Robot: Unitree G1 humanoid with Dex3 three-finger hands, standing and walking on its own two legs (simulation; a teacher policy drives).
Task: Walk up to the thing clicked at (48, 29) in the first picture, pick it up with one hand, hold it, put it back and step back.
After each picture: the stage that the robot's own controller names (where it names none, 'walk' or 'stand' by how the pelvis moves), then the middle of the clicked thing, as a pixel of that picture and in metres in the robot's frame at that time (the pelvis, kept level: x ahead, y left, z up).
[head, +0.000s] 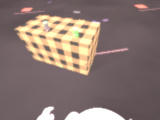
stand; (46, 26) +1.14 +0.72 -0.03
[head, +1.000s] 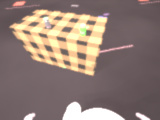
walk; (47, 23) +1.02 +0.61 +0.01
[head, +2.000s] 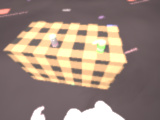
walk; (53, 40) +0.73 +0.38 -0.01
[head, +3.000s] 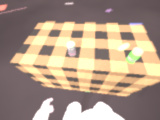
stand; (71, 49) +0.55 +0.18 +0.00
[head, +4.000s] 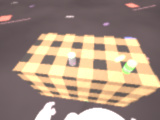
stand; (72, 59) +0.52 +0.20 -0.03
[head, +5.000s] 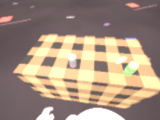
stand; (72, 61) +0.50 +0.19 -0.04
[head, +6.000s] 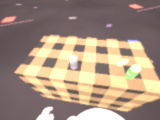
stand; (73, 62) +0.49 +0.18 -0.04
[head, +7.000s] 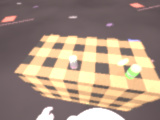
stand; (73, 62) +0.49 +0.18 -0.04
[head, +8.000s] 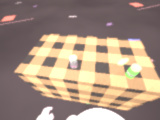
rise first; (73, 61) +0.49 +0.18 -0.04
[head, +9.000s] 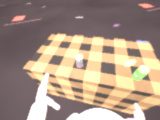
rise first; (79, 61) +0.50 +0.15 -0.03
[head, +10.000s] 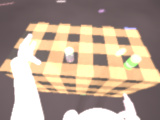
go down; (69, 55) +0.51 +0.14 -0.02
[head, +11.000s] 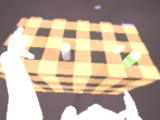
go down; (65, 52) +0.50 +0.15 +0.01
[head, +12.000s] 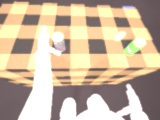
close in; (59, 42) +0.52 +0.16 +0.05
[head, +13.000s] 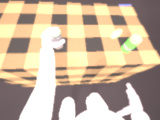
lift; (56, 39) +0.54 +0.16 +0.06
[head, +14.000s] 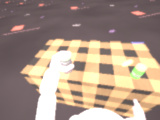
lift; (66, 63) +0.32 +0.17 +0.18
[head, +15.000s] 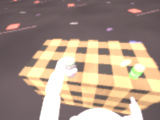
hold; (70, 67) +0.33 +0.15 +0.12
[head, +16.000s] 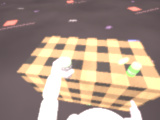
hold; (66, 68) +0.32 +0.17 +0.12
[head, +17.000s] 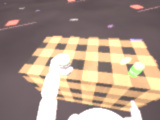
hold; (65, 66) +0.32 +0.18 +0.14
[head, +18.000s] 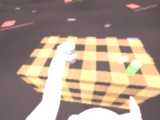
crouch; (70, 53) +0.41 +0.15 +0.16
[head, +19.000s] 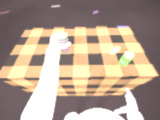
lower; (63, 43) +0.51 +0.14 +0.13
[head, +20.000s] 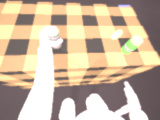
lower; (54, 38) +0.54 +0.17 +0.06
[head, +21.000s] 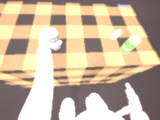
lower; (53, 40) +0.54 +0.17 +0.06
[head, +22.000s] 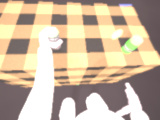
lower; (54, 39) +0.54 +0.17 +0.06
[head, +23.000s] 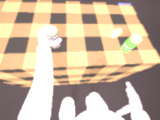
lower; (53, 38) +0.55 +0.17 +0.06
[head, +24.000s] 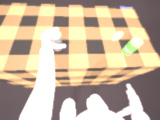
open; (56, 41) +0.53 +0.17 +0.06
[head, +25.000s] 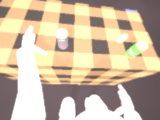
sink last; (62, 39) +0.53 +0.15 +0.05
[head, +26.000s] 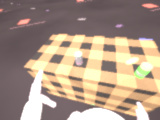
sink last; (78, 58) +0.52 +0.17 +0.00
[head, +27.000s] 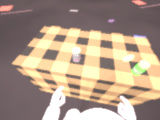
stand; (76, 55) +0.52 +0.15 +0.01
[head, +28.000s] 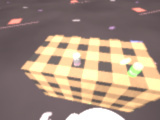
stand; (76, 59) +0.54 +0.16 -0.03
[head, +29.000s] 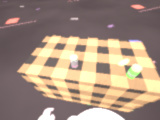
stand; (74, 61) +0.51 +0.18 -0.04
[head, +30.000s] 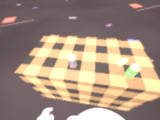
stand; (72, 61) +0.50 +0.19 -0.04
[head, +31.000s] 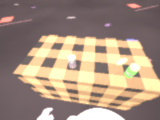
stand; (72, 61) +0.50 +0.19 -0.04
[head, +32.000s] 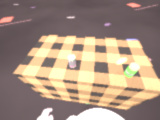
stand; (72, 61) +0.50 +0.19 -0.04
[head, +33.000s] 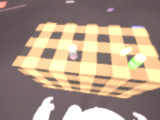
walk; (73, 52) +0.52 +0.18 -0.03
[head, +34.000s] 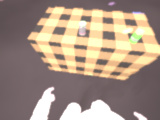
walk; (82, 28) +0.79 +0.14 -0.01
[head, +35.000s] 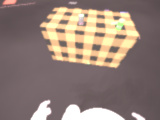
stand; (81, 19) +1.13 +0.21 -0.02
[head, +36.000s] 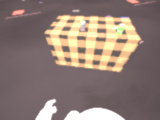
stand; (82, 26) +1.13 +0.17 -0.02
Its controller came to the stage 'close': yes
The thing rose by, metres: 0.20
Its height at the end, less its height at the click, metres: +0.00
